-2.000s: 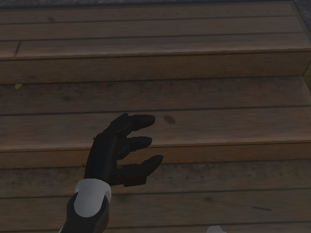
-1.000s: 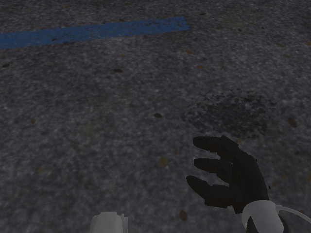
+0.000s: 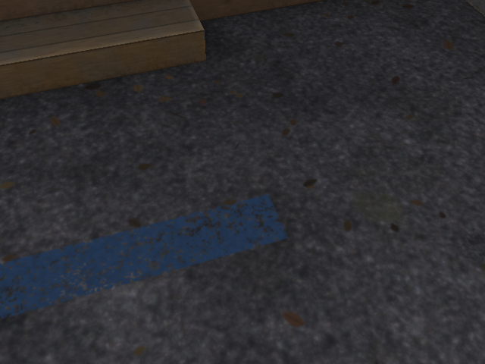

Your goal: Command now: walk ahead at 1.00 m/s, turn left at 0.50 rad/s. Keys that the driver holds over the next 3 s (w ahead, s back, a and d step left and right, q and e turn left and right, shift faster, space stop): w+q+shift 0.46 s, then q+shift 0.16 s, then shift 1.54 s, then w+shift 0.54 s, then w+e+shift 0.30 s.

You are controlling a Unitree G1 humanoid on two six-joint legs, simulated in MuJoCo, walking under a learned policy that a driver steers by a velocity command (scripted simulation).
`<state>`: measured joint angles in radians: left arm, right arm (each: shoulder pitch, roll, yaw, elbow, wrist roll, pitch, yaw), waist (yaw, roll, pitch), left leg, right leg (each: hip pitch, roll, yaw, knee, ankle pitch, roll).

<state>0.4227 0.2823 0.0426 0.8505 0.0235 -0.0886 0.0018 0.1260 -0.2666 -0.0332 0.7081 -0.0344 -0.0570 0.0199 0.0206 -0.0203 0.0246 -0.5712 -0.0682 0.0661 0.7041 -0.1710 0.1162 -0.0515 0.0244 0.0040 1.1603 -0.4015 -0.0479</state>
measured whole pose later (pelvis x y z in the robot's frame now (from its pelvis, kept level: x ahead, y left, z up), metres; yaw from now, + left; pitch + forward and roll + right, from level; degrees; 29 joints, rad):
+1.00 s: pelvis +0.76 +0.15 +0.03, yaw +41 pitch +3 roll -1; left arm 0.08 0.30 0.02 0.66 0.00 -0.03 0.06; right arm 0.17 -0.26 -0.02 0.67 -0.02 -0.03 0.01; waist -0.03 -0.02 0.07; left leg -0.42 -0.13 -0.05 0.49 -0.10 0.11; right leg -0.67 -0.07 0.08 1.17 -0.40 0.08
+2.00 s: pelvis +0.87 +0.14 +0.03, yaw +42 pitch -1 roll +0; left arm 0.21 0.20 0.03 0.82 0.01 -0.02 0.02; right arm 0.19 -0.19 -0.05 0.86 -0.01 0.02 -0.04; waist 0.00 0.00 0.03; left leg -0.26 -0.03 -0.11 0.57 -0.29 -0.01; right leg -0.24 0.02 0.00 0.56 -0.30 -0.01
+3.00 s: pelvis +1.17 +0.42 +0.01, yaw +32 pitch +2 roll -1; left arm 0.14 0.28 0.07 0.84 0.03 -0.05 -0.04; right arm 0.37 -0.22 -0.04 0.97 -0.03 -0.11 0.00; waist -0.01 0.01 0.04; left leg -0.12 0.05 0.01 1.19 -0.33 0.04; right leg -0.48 0.13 -0.11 0.66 -0.22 -0.17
